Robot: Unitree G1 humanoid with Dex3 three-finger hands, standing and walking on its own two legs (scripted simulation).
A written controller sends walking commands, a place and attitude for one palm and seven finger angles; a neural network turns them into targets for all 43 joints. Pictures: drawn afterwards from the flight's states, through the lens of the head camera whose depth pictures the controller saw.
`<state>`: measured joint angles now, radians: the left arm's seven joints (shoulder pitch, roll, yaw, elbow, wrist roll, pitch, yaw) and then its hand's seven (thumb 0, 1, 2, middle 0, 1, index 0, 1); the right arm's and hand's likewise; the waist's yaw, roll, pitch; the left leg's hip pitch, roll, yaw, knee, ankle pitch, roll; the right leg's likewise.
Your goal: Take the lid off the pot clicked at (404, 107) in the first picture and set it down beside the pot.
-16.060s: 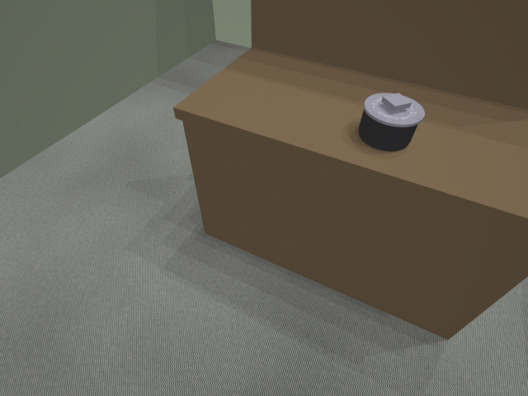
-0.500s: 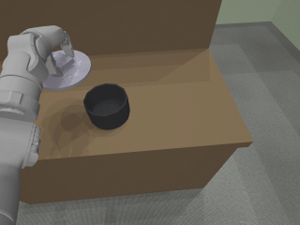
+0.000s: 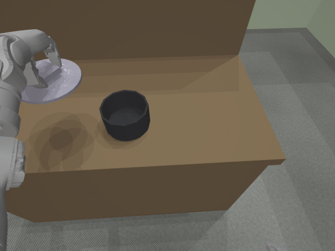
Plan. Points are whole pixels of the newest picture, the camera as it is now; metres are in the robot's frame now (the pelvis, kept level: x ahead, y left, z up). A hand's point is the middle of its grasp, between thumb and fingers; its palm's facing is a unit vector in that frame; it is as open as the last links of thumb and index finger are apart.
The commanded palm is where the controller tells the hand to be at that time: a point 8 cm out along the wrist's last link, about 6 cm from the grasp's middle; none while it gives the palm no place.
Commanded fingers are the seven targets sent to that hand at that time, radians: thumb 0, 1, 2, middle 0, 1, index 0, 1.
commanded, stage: move the lid sideways beside the pot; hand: left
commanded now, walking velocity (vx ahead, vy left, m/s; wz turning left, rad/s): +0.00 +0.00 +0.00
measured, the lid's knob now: (44, 72) +0.49 +0.29 +0.16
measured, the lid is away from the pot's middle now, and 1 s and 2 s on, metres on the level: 0.16 0.23 0.24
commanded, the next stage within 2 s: lower the lid onto the table in 0.74 s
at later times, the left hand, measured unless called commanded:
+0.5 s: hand (14, 69) +0.48 +0.33 +0.18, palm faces -0.34 -0.11 -0.93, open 9.1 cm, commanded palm +0.49 +0.34 +0.27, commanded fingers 0.00 0.44 1.11 -0.76 -1.02 -0.75 -1.01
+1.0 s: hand (7, 73) +0.47 +0.35 +0.18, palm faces -0.35 -0.13 -0.93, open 9.1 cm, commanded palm +0.49 +0.35 +0.25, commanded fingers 0.00 0.44 1.11 -0.76 -1.02 -0.75 -1.01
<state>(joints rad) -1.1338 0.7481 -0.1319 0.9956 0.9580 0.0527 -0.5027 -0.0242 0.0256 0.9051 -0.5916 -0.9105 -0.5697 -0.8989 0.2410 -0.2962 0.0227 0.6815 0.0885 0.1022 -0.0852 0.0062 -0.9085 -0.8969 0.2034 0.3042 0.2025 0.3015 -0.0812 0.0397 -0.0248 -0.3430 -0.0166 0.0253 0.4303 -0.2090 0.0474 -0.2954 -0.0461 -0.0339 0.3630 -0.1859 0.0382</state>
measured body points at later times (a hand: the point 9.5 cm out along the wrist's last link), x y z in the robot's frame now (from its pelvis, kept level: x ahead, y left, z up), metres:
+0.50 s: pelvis +0.01 +0.01 +0.00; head +0.08 +0.01 +0.44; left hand +0.49 +0.34 +0.24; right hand +0.05 -0.27 -0.12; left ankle +0.00 +0.09 -0.74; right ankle -0.01 -0.15 -0.74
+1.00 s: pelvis +0.01 +0.01 +0.00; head +0.09 +0.02 +0.44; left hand +0.49 +0.35 +0.23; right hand +0.07 -0.27 -0.12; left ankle +0.00 +0.09 -0.74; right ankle -0.01 -0.15 -0.74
